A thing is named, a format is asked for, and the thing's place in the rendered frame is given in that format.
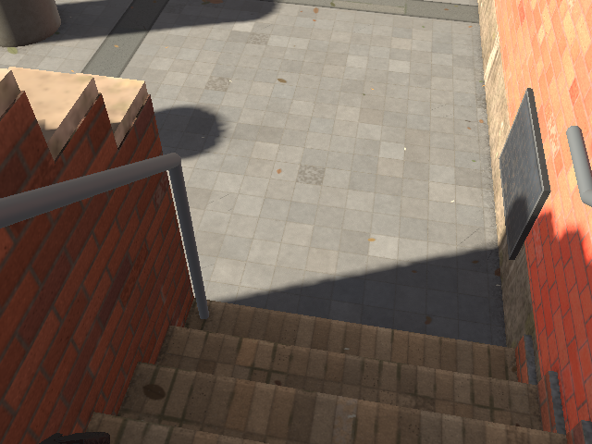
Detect stairs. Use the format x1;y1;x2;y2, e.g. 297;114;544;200
86;298;567;444

